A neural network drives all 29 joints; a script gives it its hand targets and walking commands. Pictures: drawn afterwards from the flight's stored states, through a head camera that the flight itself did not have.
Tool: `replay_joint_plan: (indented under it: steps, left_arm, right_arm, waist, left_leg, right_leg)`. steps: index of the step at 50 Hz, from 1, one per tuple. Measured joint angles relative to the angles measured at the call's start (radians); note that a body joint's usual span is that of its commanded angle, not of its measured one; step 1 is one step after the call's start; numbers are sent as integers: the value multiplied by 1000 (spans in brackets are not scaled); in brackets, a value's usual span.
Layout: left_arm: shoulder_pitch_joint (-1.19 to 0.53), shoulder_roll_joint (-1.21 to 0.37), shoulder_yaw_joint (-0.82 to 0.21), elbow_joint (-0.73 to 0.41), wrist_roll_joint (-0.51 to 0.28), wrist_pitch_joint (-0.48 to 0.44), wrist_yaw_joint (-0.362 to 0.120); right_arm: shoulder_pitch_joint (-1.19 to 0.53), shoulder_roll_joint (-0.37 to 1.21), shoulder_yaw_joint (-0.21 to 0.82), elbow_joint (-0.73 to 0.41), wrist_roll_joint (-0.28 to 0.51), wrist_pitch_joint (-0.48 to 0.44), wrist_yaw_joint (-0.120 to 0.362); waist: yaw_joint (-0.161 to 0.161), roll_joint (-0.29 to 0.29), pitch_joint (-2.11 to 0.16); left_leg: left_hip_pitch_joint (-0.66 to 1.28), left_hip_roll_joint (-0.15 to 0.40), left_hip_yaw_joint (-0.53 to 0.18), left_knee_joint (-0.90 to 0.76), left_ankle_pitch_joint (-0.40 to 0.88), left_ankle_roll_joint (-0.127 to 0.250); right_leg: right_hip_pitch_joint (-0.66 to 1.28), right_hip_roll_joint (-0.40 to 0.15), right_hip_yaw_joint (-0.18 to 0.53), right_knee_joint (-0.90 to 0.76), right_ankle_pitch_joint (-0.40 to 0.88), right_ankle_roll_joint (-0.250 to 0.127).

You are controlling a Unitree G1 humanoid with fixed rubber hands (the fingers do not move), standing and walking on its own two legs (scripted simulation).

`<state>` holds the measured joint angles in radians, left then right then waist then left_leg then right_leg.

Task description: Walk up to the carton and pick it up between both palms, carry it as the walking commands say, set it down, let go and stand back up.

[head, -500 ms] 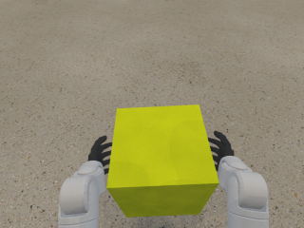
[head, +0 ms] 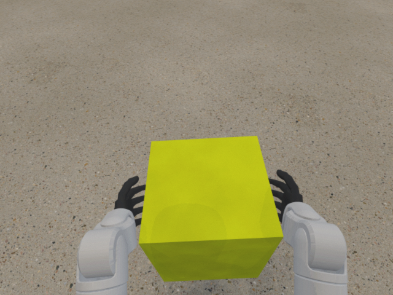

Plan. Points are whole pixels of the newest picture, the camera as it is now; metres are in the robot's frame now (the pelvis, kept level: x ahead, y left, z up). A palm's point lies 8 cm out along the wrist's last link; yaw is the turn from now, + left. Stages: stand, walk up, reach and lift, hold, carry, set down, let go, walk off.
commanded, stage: carry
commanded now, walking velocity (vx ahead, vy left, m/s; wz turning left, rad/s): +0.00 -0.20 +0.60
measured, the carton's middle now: (207, 213) +0.30 -0.01 +0.00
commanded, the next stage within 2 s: none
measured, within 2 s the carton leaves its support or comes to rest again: neither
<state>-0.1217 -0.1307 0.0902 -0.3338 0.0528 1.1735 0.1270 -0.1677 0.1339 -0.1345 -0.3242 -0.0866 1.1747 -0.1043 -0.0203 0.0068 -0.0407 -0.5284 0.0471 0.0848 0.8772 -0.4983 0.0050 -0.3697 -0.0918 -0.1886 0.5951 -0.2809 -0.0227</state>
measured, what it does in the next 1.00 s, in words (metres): steps to the right, turning left: left foot, then left foot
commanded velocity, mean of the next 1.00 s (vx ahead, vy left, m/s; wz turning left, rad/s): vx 0.00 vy -0.11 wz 0.34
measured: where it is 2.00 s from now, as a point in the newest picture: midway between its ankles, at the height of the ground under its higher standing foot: outside the picture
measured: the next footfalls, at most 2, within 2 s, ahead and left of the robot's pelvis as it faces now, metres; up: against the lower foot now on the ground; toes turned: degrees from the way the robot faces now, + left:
left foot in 0.10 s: +0.05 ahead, +0.09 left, +0.00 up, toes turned +12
left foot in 0.56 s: -0.04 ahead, +0.00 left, +0.00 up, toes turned +31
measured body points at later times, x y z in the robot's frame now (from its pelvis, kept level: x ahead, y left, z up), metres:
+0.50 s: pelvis -0.04 -0.10 +0.00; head -0.02 -0.10 +0.45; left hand +0.19 +0.12 +0.06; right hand +0.28 -0.17 +0.06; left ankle -0.06 +0.00 -0.69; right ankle +0.02 -0.18 -0.73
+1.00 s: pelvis -0.06 -0.17 +0.00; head -0.06 -0.19 +0.45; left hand +0.12 +0.08 +0.07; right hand +0.26 -0.19 +0.07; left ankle -0.07 -0.02 -0.73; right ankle +0.03 -0.23 -0.73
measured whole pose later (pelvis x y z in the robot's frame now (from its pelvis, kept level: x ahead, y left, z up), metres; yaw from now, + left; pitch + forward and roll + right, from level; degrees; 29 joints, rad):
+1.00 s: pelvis -0.06 -0.17 +0.00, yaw +25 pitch +1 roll +1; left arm -0.13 -0.13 0.12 -0.30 0.06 1.20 0.11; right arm -0.19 0.14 -0.12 -0.27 -0.11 1.20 -0.11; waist -0.01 0.02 -0.05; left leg -0.37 0.07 0.09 0.56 -0.20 -0.02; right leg -0.39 -0.07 -0.15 0.59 -0.22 -0.03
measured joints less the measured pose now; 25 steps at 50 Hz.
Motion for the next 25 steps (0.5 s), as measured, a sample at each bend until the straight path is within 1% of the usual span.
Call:
replay_joint_plan:
  steps: [2, 4, 5, 6, 7, 8, 10, 12, 14, 15, 16, 17, 18, 19, 20, 21, 22, 23, 25]
  left_arm:
    - [-1, 0, -8, -13, 8, 9, 0]
    - [1, 0, -12, -34, 18, 20, 0]
    - [-2, 1, -8, -43, 21, 22, 0]
    - [-5, 1, 3, -40, 22, 17, -2]
    - [-6, 1, 15, -36, 19, 15, -3]
    - [-5, 1, 24, -32, 18, 15, -4]
    - [0, 1, 34, -19, 14, 16, -5]
    - [4, 2, 40, -14, 8, 17, -5]
    - [7, 2, 44, -24, 0, 16, -4]
    - [6, 2, 45, -30, -4, 16, -4]
    - [4, 2, 44, -34, -9, 12, -3]
    - [2, 1, 39, -29, -10, 3, -3]
    - [1, 0, 32, -19, -9, -3, -4]
    - [-1, 0, 25, -11, -6, -2, -4]
    - [-2, 0, 19, -2, -4, 0, -4]
    - [-4, 0, 14, 4, -2, 4, -4]
    - [-6, 0, 11, 7, 0, 7, -4]
    - [-9, -1, 8, 7, 2, 11, -4]
    - [-11, -1, 1, -2, 10, 14, -5]
  right_arm:
    - [1, 0, -6, -8, 9, 3, 0]
    - [-8, 1, -9, -12, 16, 6, 1]
    - [-18, 3, -8, -10, 16, 6, 1]
    - [-24, 5, -2, 5, 13, -6, 3]
    - [-30, 6, 5, 21, 9, -13, 3]
    - [-33, 6, 11, 35, 5, -18, 4]
    - [-34, 6, 19, 57, -3, -19, 4]
    - [-35, 7, 25, 61, -8, -12, 2]
    - [-37, 7, 31, 49, -10, -5, -1]
    - [-37, 7, 33, 39, -11, -4, -1]
    - [-37, 7, 32, 26, -13, -2, -2]
    - [-37, 6, 27, 17, -14, -1, -2]
    - [-30, 4, 23, 14, -14, -2, -1]
    - [-21, 3, 18, 12, -12, -1, -1]
    - [-14, 2, 13, 11, -11, 1, -1]
    - [-9, 2, 9, 9, -9, 5, -2]
    - [-7, 1, 5, 6, -7, 10, -2]
    - [-7, 1, 1, 5, -4, 12, -3]
    - [-11, 2, -7, -2, 4, 14, -4]
  waist:
    - [-14, -17, 5]
    - [-25, -15, 3]
    - [-30, -15, -1]
    - [-30, -26, -1]
    - [-25, -33, 2]
    - [-19, -36, 5]
    - [-7, -35, 5]
    - [2, -25, 3]
    - [7, -9, 3]
    - [10, -2, 2]
    - [16, 13, 4]
    - [18, 38, 12]
    - [17, 44, 9]
    - [13, 37, 4]
    - [8, 27, 2]
    - [3, 19, 3]
    - [-1, 11, 5]
    - [-5, 4, 7]
    - [-14, -4, 8]
  left_leg:
    - [39, -12, 44, -51, 43, 6]
    - [124, -15, 72, -215, 142, 16]
    - [144, -15, 67, -273, 217, 25]
    - [130, -20, 63, -261, 242, 32]
    - [121, -21, 60, -250, 242, 36]
    - [118, -21, 54, -251, 240, 36]
    - [117, -18, 37, -271, 251, 26]
    - [107, -13, 13, -283, 269, 11]
    - [86, -6, -17, -275, 279, -5]
    - [73, -3, -34, -264, 281, -15]
    - [59, 7, -54, -246, 279, -26]
    - [50, 20, -79, -232, 275, -29]
    - [30, 20, -86, -189, 208, -23]
    - [1, 13, -72, -104, 112, -14]
    - [-23, 6, -53, -15, 45, -3]
    - [-35, 1, -32, 48, 11, 8]
    - [-35, -2, -12, 79, 2, 13]
    - [-24, -5, 8, 76, 5, 14]
    - [19, -14, 35, 16, 22, 14]
  right_leg:
    - [1, -18, -27, 8, -4, -3]
    - [-12, -24, -53, 45, -22, -3]
    - [-29, -29, -63, 83, -41, 2]
    - [-54, -27, -42, 130, -90, 23]
    - [-82, -13, -1, 187, -141, 40]
    - [-108, 1, 36, 243, -167, 50]
    - [-142, 18, 90, 304, -168, 60]
    - [-141, 19, 119, 278, -141, 63]
    - [-106, 18, 126, 184, -129, 66]
    - [-73, 19, 119, 106, -107, 67]
    - [-47, 29, 103, 40, -43, 62]
    - [-37, 45, 79, 23, 6, 44]
    - [-39, 46, 60, 25, 21, 25]
    - [-43, 35, 44, 32, 19, 9]
    - [-41, 23, 29, 32, 14, -2]
    - [-36, 13, 14, 26, 13, -9]
    - [-31, 4, -1, 19, 14, -14]
    - [-28, -4, -14, 14, 17, -17]
    - [-28, -15, -43, 12, 19, -22]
